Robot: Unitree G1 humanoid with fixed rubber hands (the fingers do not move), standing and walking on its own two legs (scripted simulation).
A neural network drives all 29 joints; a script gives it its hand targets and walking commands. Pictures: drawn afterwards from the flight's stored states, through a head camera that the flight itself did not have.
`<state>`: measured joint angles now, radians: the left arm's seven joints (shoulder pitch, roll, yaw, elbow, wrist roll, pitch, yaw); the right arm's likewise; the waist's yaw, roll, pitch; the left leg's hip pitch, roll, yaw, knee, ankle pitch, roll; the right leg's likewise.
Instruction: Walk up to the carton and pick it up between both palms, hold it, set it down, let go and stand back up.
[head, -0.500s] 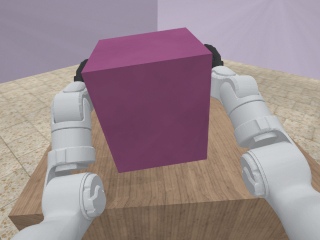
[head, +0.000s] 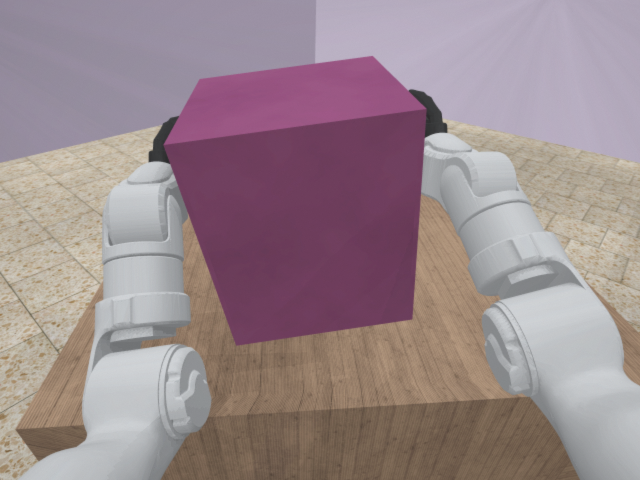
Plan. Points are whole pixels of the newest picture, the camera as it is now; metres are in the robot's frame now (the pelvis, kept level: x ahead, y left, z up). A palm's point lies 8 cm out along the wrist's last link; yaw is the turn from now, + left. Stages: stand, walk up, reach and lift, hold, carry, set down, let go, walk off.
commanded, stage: hold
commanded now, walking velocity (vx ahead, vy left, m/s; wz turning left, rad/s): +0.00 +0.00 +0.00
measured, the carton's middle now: (305, 198) +0.37 +0.00 +0.26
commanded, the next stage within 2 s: none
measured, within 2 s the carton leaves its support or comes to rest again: neither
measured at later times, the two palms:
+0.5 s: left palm (168, 178) +0.38 +0.16 +0.29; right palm (430, 153) +0.38 -0.14 +0.31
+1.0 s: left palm (173, 175) +0.38 +0.15 +0.29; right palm (432, 153) +0.38 -0.15 +0.31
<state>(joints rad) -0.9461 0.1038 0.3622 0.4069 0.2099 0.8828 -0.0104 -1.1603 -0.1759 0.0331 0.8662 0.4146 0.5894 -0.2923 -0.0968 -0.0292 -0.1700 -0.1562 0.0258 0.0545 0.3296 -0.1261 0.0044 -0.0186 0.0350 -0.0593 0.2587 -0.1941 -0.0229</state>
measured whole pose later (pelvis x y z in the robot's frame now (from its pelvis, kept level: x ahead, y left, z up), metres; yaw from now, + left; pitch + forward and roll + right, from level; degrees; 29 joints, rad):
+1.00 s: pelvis +0.00 +0.00 +0.00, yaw +0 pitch -3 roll -1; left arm -0.95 0.10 0.36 0.42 0.20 0.87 0.00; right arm -1.16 -0.18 0.04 0.88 0.43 0.60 -0.29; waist -0.10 -0.02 -0.17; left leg -0.15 0.03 0.05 0.33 -0.13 0.00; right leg -0.01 0.04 -0.06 0.25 -0.20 -0.03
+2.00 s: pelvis +0.00 +0.00 +0.00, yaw +0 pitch -2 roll -1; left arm -0.98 0.11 0.36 0.46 0.20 0.86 0.01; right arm -1.17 -0.18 0.03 0.90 0.41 0.60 -0.29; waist -0.09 -0.03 -0.18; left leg -0.17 0.03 0.05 0.34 -0.13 0.00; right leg -0.03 0.04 -0.05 0.26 -0.19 -0.03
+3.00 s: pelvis +0.00 +0.00 +0.00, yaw +0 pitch -3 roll -1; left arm -0.98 0.11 0.36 0.45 0.20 0.87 0.01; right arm -1.17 -0.19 0.04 0.89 0.43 0.62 -0.29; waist -0.09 -0.02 -0.18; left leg -0.16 0.03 0.05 0.34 -0.14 0.00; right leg -0.01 0.04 -0.05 0.25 -0.20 -0.03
